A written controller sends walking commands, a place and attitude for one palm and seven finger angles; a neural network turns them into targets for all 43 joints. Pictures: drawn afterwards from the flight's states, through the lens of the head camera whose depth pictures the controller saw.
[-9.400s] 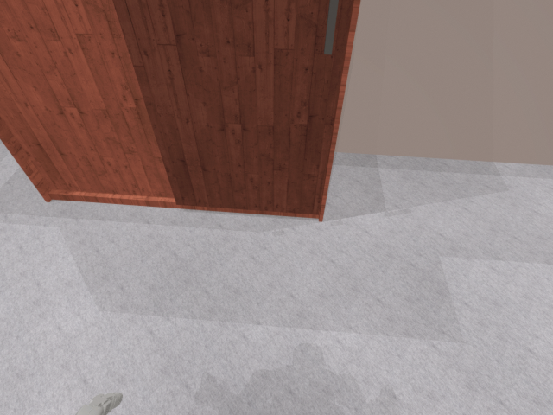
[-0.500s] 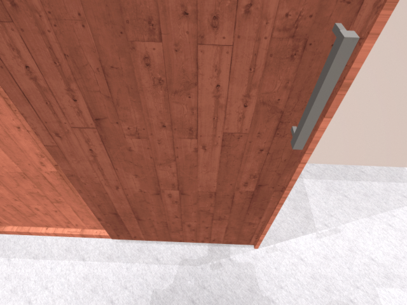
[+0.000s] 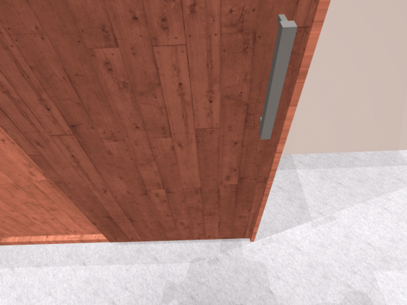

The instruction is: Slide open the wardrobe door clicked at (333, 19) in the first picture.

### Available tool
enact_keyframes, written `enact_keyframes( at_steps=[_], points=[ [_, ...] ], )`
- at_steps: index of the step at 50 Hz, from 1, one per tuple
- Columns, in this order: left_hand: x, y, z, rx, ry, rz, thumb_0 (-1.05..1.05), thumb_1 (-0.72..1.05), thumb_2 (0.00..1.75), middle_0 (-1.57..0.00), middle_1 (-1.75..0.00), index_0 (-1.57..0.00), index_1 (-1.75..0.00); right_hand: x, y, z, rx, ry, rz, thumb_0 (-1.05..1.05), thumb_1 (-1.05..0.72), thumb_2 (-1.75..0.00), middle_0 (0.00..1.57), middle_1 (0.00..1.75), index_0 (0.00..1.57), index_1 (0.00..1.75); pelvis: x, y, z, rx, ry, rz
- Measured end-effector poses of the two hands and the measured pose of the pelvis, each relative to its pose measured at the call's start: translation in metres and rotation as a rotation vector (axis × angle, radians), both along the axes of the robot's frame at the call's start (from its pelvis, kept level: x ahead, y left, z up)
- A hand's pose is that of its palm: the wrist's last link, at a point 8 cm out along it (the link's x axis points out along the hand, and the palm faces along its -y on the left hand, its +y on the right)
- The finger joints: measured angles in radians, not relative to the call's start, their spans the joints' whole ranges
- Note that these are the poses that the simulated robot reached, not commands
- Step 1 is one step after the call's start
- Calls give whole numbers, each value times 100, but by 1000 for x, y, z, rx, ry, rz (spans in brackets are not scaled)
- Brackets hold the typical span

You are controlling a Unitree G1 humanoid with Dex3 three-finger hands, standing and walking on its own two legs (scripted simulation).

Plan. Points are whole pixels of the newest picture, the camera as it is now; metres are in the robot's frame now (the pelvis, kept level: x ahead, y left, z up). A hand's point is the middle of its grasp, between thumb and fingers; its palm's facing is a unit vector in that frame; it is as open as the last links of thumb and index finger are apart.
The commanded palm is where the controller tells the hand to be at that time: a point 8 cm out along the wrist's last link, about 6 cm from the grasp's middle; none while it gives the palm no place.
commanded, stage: come to a stop and stand still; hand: right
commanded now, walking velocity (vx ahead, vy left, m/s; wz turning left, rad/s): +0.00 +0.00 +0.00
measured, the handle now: (272, 85) +0.49 -0.13 +0.18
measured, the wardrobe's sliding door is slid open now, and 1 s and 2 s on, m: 0.00 0.00 0.00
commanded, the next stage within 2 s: look again from close up in 1.34 s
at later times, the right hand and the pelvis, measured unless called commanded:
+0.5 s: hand out of the picture +0.02 -0.19 -0.18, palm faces +0.01 +0.97 -0.22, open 7.3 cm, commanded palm none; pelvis +0.00 +0.00 -0.01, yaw +0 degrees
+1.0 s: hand out of the picture -0.06 -0.22 -0.18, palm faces +0.01 +0.97 -0.22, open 7.3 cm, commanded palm none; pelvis -0.06 -0.02 +0.00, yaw +0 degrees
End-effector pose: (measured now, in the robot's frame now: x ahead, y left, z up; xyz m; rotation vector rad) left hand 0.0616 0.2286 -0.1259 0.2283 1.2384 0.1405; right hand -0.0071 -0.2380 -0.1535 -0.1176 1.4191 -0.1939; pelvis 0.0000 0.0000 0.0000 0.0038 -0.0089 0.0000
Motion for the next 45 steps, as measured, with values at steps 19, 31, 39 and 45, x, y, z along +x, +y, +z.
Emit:
enact_keyframes(
  at_steps=[19,31,39,45],
  points=[
    [-60,-3,-11,-34,100,73,1,92,90,-20,-30,-20,-30,25,10,6,0,-82,91,1,-93,-89,20,30,20,30,-1,-2,0,-6,-5,-3],
    [-53,3,-15,-17,-11,71,1,91,90,-20,-30,-20,-30,18,-6,10,-47,-165,89,0,-91,-89,20,30,20,30,-15,-6,-6,7,-44,5],
    [-56,-1,-9,-19,-58,47,1,91,90,-20,-30,-20,-30,-4,-13,11,-45,-176,94,0,-91,-89,20,30,20,30,-37,-12,-5,13,-56,7],
    [-76,-4,-8,-12,-26,45,1,91,90,-20,-30,-20,-30,-31,-19,9,-37,-138,89,0,-91,-89,20,30,20,30,-51,-18,-4,17,-48,3]
  ],
)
